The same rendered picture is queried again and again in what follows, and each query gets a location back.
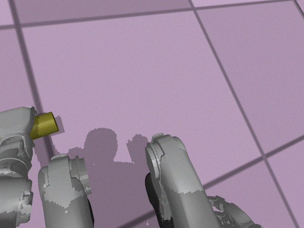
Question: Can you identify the left robot arm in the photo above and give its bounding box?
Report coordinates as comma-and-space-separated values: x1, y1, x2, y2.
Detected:
0, 133, 33, 228

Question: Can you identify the right robot hand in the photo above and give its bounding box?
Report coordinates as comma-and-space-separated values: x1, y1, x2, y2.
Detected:
207, 195, 254, 228

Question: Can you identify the left robot hand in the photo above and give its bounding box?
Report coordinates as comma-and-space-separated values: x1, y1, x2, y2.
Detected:
0, 106, 38, 147

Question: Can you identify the bottle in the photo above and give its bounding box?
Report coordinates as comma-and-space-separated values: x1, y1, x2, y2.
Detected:
29, 112, 59, 140

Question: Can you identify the right robot foot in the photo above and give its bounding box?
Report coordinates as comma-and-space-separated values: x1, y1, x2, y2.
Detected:
145, 172, 174, 228

